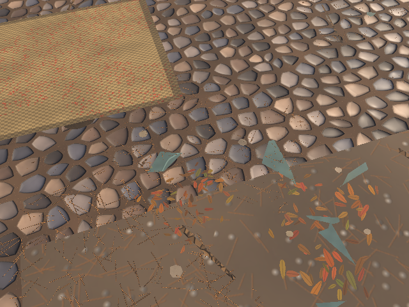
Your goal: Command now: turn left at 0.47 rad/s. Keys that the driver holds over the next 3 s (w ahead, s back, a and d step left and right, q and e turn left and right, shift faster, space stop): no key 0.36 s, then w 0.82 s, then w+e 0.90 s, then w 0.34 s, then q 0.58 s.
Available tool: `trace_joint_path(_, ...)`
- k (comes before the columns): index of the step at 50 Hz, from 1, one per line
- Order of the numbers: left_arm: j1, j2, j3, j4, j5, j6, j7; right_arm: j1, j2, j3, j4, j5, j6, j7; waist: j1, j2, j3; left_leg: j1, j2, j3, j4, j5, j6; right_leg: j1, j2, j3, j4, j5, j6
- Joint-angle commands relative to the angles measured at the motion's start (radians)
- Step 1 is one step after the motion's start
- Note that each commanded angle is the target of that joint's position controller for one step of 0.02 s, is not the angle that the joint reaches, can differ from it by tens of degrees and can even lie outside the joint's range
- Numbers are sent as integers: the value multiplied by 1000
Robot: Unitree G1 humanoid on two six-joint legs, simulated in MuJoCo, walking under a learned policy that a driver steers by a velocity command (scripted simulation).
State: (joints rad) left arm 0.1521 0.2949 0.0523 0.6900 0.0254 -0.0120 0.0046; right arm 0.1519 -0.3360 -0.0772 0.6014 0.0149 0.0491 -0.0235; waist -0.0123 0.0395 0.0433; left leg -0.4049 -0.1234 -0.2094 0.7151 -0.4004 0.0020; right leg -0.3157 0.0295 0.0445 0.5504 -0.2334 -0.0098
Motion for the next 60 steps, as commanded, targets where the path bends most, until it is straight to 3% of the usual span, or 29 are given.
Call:
trace_joint_path(1, -15, 156, 40, -85, 16, -14, 9, 55, -183, -60, -55, -4, -23, -7, -10, -202, -87, -155, 39, 19, 428, -190, -44, 125, -398, 405, -254, 273, -268)
trace_joint_path(2, -52, 132, 34, -88, 0, -14, 11, 73, -164, -60, -26, -1, -13, -11, -23, -164, -66, -153, 45, 28, 463, -135, -63, 122, -325, 305, -237, 246, -219)
trace_joint_path(4, -53, 112, 24, -83, -21, -12, 17, 68, -107, -46, -13, -2, -1, -15, -8, -160, -56, -168, 40, 35, 493, -67, -92, 153, -275, 214, -217, 323, -196)
trace_joint_path(9, -11, 114, 24, -56, -18, 3, 18, -5, -20, -5, -33, -5, -4, -8, 32, -219, -108, -22, 97, 123, 142, -62, -111, 236, -244, 118, -186, 411, -204)
trace_joint_path(12, 19, 153, 35, -37, -31, 15, 11, 0, -32, -2, -19, 1, -6, 1, 50, -244, -110, 95, 102, 187, -82, -10, -99, 220, -256, 133, -168, 431, -212)
trace_joint_path(14, 19, 141, 27, -24, -47, 17, 9, 60, -29, -2, 18, -4, -9, 6, 12, -215, -98, 226, 93, 211, -356, 207, -60, 176, -238, 120, -136, 412, -178)
trace_joint_path(15, 64, 124, 20, -7, -47, 7, 7, 60, -54, -4, 18, -11, -10, 5, 19, -178, -102, 321, 122, 163, -420, 317, -28, 122, -224, 114, -134, 351, -125)
trace_joint_path(16, 81, 96, 7, -10, -19, -9, -1, 74, -109, -11, 9, -18, -9, -3, 38, -64, -147, 434, 234, 44, -377, 536, 10, 49, -179, 64, -74, 228, -54)
trace_joint_path(17, 106, 42, -9, -17, 1, -23, -8, 17, -135, -13, 17, -30, -7, -6, 98, 125, -150, 363, 296, -6, -313, 539, 93, 45, -94, -31, -95, 18, 14)
trace_joint_path(18, 44, 72, -7, -12, 11, -23, -4, -14, -55, 2, 4, -30, -13, 5, 51, 88, -139, 283, 278, -1, -326, 392, 119, 113, -91, -38, -100, 5, 53)
trace_joint_path(19, 13, 82, -4, -8, 6, -21, -4, 3, -23, 12, 19, -38, -19, 10, 32, 72, -132, 272, 239, 16, -345, 207, 96, 121, -71, -61, -88, -1, 63)
trace_joint_path(20, 0, 81, -3, -2, -4, -17, 1, 25, -53, 5, 30, -37, -22, 8, 13, 80, -108, 254, 221, 12, -370, 32, 92, 95, -41, -100, -35, -70, 60)
trace_joint_path(22, -12, 83, 1, -16, -27, -12, 6, 89, -118, -10, 50, -21, -30, 7, -21, 159, 13, 215, 297, -125, -469, -285, 151, -66, -8, -128, 88, -184, 42)
trace_joint_path(25, -52, 99, 13, -47, -54, -45, -5, 165, -112, -9, 79, -9, -60, 0, -55, 203, 103, 263, 412, -298, -538, -287, 238, -279, -64, -35, 289, -321, -19)
trace_joint_path(28, -42, 82, 7, -43, -58, -74, -30, 127, -100, -7, 74, 7, -77, 2, -35, 121, 73, 320, 393, -223, -529, -143, 223, -272, -95, -31, 191, -273, -56)
trace_joint_path(31, 84, 73, 8, 16, -45, -80, -45, 52, -113, -10, 61, 13, -72, 15, 43, 85, -5, 145, 303, -56, -466, 18, 179, 104, -22, -118, -16, 20, -39)
trace_joint_path(33, 238, 96, 24, 68, -47, -72, -35, 63, -53, 8, 66, -2, -76, 21, 107, 23, -51, 1, 242, 17, -313, 17, 126, 347, -20, -94, -42, 24, -32)
trace_joint_path(34, 343, 165, 38, 73, -43, -73, -22, 43, 24, 32, 48, -19, -85, 26, 145, -179, -76, -114, 141, 128, 15, -16, 48, 440, -209, 176, -176, -82, -91)
trace_joint_path(35, 382, 274, 60, 66, -29, -80, -32, 48, 4, 24, -8, 5, -105, 18, 132, -371, -99, -307, 55, 148, 296, -188, 7, 474, -415, 641, -361, -352, -252)
trace_joint_path(36, 304, 208, 40, 50, -28, -86, -33, 62, -67, 4, 8, 27, -119, 14, 98, -245, -19, -391, 122, 83, 429, -158, 19, 413, -442, 690, -402, -509, -283)
trace_joint_path(37, 254, 159, 26, 39, -30, -91, -29, 50, -84, -2, 19, 31, -127, 19, 79, -194, 56, -435, 167, 88, 451, -47, 37, 372, -403, 577, -395, -477, -254)
trace_joint_path(39, 206, 138, 16, 29, -19, -91, -27, 43, -61, -2, 43, 8, -134, 24, 57, -120, 65, -417, 216, 115, 403, 109, 45, 345, -315, 386, -395, -223, -202)
trace_joint_path(44, 253, 122, 7, 47, -28, -81, -15, 0, -10, 8, 39, -7, -128, 41, 59, -107, 24, -374, 222, 185, 256, 289, -8, 338, -230, 135, -412, 267, -184)
trace_joint_path(48, 285, 133, 7, 72, -30, -67, 1, -146, 34, 30, -7, -1, -141, 56, 96, -109, 57, -283, 191, 229, -25, 460, -27, 279, -193, 35, -443, 308, -166)
trace_joint_path(53, 336, 149, 16, 117, -43, -55, 6, -257, 18, 32, -44, 9, -156, 84, 100, -108, 95, -249, 159, 225, -191, 479, 14, 370, -259, 33, -418, 365, -172)
trace_joint_path(56, 318, 177, 28, 124, -42, -42, 12, -194, -32, 12, -32, 4, -157, 86, 33, -146, 12, -126, 108, 248, -214, 375, 70, 463, -278, 22, -276, 742, -145)
trace_joint_path(58, 289, 180, 26, 116, -33, -25, 17, 65, -104, -25, 38, 4, -148, 65, -108, -152, -169, 241, 80, 272, -236, 389, 131, 391, -225, -24, 50, 946, -104)
trace_joint_path(59, 299, 139, 8, 88, -11, -27, 22, 251, -166, -40, 76, -9, -139, 49, -161, -46, -326, 593, 275, 52, -173, 379, 193, 139, -176, -33, 359, 610, -80)
trace_joint_path(60, 460, -23, -36, 80, -22, -46, 5, 272, -212, -45, 90, -16, -144, 56, -49, 221, -470, 904, 532, -484, -277, 138, 374, -258, 39, 29, 706, -314, -20)
